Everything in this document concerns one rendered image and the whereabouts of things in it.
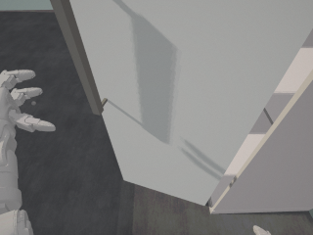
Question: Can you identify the robot left forearm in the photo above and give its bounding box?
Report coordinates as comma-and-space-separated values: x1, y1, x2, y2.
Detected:
0, 119, 22, 214

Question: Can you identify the robot right hand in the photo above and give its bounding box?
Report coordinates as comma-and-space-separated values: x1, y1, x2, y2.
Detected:
253, 225, 271, 235

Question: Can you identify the fridge door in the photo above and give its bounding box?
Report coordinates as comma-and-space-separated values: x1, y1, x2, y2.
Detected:
69, 0, 313, 206

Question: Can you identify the handle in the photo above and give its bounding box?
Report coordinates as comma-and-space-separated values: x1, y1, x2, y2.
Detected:
50, 0, 108, 116

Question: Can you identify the left robot upper arm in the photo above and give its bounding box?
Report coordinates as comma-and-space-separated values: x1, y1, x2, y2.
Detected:
0, 210, 34, 235

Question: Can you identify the robot left hand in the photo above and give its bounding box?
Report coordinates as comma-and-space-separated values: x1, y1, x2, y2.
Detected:
0, 70, 56, 132

